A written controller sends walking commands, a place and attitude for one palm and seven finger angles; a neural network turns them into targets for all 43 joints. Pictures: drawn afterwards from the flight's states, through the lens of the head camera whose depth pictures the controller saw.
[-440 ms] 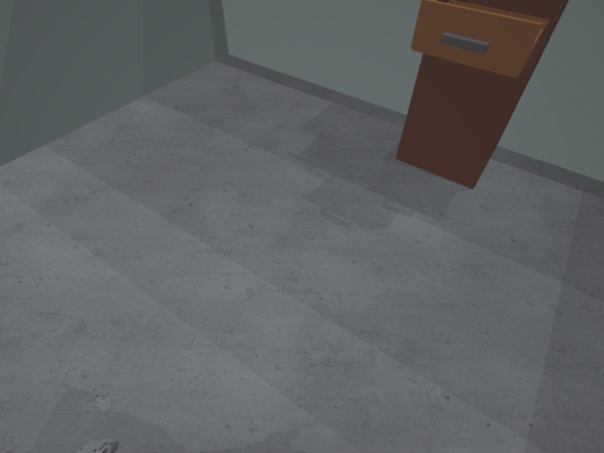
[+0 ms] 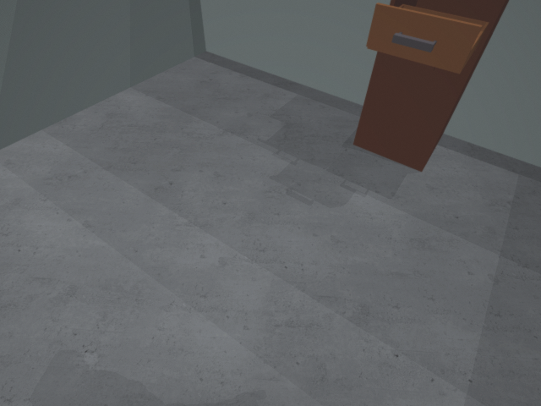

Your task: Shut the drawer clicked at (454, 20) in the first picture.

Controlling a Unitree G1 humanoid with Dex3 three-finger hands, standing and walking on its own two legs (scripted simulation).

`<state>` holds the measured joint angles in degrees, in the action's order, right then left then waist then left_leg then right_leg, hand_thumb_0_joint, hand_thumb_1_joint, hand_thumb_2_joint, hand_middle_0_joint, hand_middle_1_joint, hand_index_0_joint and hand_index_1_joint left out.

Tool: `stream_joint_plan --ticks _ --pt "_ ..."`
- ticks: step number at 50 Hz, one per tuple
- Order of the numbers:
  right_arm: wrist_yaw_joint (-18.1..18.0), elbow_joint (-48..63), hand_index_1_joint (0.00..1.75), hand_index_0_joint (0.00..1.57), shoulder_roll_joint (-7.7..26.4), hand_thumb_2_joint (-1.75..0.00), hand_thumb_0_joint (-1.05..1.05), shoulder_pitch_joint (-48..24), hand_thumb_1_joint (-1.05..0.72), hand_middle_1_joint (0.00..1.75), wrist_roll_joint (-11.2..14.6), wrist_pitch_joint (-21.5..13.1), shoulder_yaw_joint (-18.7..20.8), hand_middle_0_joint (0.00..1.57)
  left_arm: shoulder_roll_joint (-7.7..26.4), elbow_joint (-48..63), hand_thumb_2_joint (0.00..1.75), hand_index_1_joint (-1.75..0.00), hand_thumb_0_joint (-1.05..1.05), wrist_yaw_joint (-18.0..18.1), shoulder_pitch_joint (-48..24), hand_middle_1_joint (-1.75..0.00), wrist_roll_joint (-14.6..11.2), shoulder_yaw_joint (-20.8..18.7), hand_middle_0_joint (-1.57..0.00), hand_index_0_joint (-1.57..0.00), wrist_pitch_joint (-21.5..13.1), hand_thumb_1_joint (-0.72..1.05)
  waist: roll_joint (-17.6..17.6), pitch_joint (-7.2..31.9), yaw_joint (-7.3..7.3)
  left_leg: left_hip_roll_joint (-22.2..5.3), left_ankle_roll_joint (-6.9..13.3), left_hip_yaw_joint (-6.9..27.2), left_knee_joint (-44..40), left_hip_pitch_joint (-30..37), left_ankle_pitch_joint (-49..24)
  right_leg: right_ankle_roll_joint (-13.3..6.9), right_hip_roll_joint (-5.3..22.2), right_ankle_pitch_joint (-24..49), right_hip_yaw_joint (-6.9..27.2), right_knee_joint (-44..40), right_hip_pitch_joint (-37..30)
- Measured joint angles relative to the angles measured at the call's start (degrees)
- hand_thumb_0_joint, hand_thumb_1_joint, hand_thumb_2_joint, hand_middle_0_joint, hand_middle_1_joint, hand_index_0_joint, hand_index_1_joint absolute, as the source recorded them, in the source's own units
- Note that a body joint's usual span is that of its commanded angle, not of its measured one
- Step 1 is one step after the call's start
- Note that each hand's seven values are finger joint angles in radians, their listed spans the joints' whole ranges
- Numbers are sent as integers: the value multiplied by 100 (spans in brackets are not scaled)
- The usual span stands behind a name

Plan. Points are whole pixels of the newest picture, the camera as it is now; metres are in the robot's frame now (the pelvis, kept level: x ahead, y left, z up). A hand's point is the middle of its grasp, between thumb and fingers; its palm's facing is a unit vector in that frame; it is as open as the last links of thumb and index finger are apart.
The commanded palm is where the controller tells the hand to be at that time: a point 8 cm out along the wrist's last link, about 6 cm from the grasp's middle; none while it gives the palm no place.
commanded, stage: stand and wait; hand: left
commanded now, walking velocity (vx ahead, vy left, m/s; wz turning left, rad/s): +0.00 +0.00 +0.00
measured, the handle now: (414, 40) +1.38 -0.47 +0.00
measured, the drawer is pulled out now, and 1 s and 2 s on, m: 0.27 0.27 0.27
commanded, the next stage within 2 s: look at it before walking up in 0.38 s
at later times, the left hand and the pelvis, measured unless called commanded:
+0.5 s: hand out of the picture +0.07 +0.24 -0.15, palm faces -0.03 -0.94 -0.34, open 7.4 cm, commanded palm none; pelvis +0.00 -0.01 +0.00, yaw +0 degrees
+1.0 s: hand out of the picture +0.07 +0.23 -0.15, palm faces -0.03 -0.94 -0.33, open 7.4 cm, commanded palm none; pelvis +0.00 -0.01 +0.00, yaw +0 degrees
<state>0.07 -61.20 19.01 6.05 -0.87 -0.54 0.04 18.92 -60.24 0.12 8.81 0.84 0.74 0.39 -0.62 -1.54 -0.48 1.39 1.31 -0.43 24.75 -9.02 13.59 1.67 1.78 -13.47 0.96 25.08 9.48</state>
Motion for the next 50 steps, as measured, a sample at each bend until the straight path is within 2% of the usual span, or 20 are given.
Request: stream_joint_plan --ticks 25,50 --pt "18 -286 30 21 38 -90 1 58 -90 30 19 -7 -14 21 55 -167 89 -30 0 -2 -124 -30 -6 -6 -21 -20 -59 90 49 -6 45 -85 -92 14 -219 33 -161 -83 -84 144 -15 -174 -5" --pt "7 -288 30 21 47 -90 1 -7 -90 30 26 -8 -21 21 68 -202 89 -30 0 -5 -94 -30 -4 -13 -21 -20 -66 90 11 -42 20 -117 -112 22 -341 118 -195 -99 -114 201 -23 -339 -109"
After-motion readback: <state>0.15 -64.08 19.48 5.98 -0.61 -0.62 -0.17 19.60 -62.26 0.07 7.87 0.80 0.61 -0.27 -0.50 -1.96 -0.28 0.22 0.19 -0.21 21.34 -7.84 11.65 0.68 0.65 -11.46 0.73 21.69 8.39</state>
